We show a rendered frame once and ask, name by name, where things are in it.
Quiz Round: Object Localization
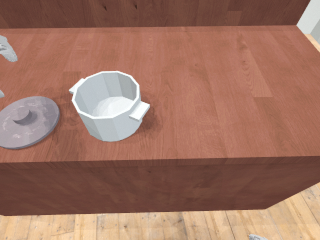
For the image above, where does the lid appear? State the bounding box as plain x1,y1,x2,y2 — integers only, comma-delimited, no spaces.
0,96,60,149

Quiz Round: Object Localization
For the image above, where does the knob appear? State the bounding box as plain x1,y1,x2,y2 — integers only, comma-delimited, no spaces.
10,107,32,124

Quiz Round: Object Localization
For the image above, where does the robot left hand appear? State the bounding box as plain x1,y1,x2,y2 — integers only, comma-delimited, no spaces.
0,35,18,98

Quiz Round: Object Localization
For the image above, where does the table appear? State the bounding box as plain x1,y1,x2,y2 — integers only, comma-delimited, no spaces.
0,0,320,216

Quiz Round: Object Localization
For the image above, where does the pot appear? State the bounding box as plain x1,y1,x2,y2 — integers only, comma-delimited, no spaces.
69,71,150,142

